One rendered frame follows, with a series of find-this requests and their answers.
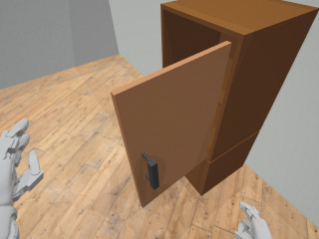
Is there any cupboard door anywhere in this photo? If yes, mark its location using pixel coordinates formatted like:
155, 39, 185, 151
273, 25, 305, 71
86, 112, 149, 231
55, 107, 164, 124
110, 41, 232, 208

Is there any robot left forearm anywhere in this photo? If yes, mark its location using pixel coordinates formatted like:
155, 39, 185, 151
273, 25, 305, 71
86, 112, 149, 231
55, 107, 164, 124
0, 205, 20, 239

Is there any robot left hand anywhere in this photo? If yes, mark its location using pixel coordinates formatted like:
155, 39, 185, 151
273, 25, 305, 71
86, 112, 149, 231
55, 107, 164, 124
0, 118, 44, 206

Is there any robot right hand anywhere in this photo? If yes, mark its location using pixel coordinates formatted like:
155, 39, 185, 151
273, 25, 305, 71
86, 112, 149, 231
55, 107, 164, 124
234, 201, 273, 239

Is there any handle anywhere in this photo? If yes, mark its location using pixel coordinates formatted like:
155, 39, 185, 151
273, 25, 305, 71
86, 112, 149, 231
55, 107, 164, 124
142, 152, 160, 190

